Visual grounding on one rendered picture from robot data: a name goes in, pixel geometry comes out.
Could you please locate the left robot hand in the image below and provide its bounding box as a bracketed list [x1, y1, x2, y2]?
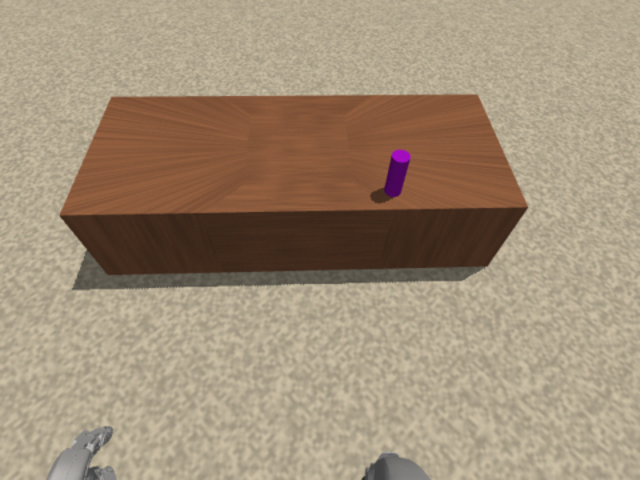
[46, 426, 117, 480]

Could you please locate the can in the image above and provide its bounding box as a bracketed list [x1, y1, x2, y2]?
[384, 150, 411, 197]

